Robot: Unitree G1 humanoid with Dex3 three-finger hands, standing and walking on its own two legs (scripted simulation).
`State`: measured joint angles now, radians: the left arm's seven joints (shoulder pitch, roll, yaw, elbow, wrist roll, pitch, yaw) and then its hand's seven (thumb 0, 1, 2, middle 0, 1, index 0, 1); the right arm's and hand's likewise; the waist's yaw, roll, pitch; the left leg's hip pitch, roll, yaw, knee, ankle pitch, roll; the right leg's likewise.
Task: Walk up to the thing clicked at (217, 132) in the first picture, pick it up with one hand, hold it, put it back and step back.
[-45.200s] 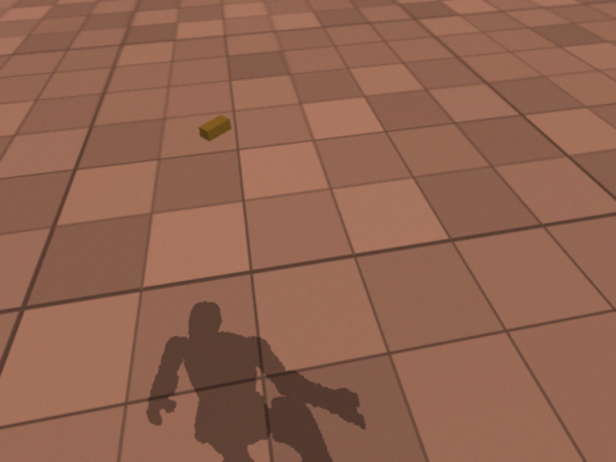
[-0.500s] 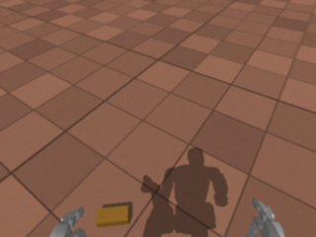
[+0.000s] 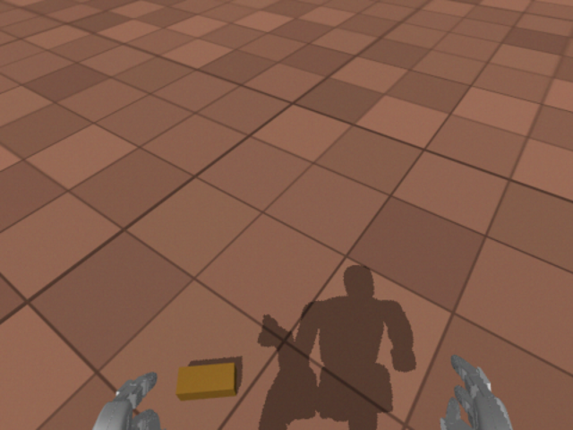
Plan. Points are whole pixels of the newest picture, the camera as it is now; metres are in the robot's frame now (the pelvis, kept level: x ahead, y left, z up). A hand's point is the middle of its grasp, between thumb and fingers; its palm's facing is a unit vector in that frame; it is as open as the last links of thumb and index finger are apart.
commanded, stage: home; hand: left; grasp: from above
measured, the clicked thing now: (207, 381) +0.44 +0.26 -0.68
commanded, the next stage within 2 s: stand in 1.42 s
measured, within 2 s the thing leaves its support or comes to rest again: neither
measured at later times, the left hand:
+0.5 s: hand (161, 428) +0.17 +0.18 -0.05, palm faces +0.04 -0.98 -0.20, open 7.4 cm
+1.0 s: hand (162, 422) +0.18 +0.18 -0.04, palm faces +0.04 -0.98 -0.20, open 7.4 cm
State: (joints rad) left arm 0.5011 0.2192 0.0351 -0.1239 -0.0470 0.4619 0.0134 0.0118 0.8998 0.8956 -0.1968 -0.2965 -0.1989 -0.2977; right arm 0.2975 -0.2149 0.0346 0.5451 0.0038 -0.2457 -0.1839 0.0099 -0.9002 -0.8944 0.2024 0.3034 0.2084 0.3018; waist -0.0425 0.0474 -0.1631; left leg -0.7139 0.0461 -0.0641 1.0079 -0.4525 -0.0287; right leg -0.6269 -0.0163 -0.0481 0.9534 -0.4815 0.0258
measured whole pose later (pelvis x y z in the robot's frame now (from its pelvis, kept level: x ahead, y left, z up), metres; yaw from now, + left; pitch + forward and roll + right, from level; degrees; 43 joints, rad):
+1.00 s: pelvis +0.02 +0.00 +0.00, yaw +0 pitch +10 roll -3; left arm 0.51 0.23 0.03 -0.13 -0.05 0.45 0.02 0.01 0.90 0.90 -0.20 -0.30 -0.20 -0.30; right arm 0.29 -0.22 0.02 0.55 0.00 -0.23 -0.18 0.01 -0.90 -0.89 0.20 0.30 0.21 0.30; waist -0.04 0.04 -0.17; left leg -0.71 0.05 -0.06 1.02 -0.48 -0.02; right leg -0.62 -0.02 -0.04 0.95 -0.51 0.03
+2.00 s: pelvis +0.01 +0.02 +0.04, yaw -1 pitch -2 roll +0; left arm 0.24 0.29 0.04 0.91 0.04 0.02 0.04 0.01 0.90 0.90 -0.20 -0.30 -0.20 -0.30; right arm 0.19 -0.28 -0.05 0.98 -0.04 0.00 -0.02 0.00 -0.91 -0.89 0.20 0.30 0.21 0.30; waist 0.02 -0.01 0.05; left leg -0.30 0.01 0.00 0.66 -0.33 0.00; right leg -0.24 -0.06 0.00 0.63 -0.36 0.05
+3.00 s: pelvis +0.01 +0.00 +0.07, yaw -1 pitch -4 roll +0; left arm 0.17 0.26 0.01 1.15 0.02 0.00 0.02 0.00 0.90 0.90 -0.20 -0.30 -0.20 -0.30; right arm 0.17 -0.27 -0.01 1.15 -0.01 0.01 -0.01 0.00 -0.91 -0.89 0.20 0.30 0.20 0.30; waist 0.00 0.02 0.05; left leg -0.13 0.03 -0.01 0.37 -0.17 -0.03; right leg -0.09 -0.03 -0.01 0.37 -0.21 0.03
